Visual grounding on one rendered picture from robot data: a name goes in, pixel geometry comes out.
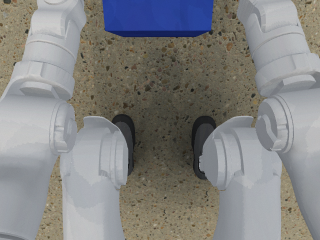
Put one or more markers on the robot left forearm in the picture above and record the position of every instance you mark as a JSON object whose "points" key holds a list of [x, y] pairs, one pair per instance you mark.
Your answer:
{"points": [[51, 50]]}

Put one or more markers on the robot right thigh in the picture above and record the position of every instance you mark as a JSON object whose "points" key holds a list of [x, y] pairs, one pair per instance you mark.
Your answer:
{"points": [[250, 206]]}

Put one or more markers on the carton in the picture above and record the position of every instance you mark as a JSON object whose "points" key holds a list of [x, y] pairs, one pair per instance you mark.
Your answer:
{"points": [[158, 18]]}

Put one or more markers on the right robot shin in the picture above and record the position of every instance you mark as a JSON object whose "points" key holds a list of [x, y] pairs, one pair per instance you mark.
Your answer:
{"points": [[235, 122]]}

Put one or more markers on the left robot upper arm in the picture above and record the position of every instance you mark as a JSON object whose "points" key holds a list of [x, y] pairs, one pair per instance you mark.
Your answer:
{"points": [[34, 131]]}

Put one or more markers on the robot right forearm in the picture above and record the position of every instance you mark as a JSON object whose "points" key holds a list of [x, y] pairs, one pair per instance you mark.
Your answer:
{"points": [[278, 47]]}

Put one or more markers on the right robot upper arm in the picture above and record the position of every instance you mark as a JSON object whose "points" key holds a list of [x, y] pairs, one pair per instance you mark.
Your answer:
{"points": [[289, 124]]}

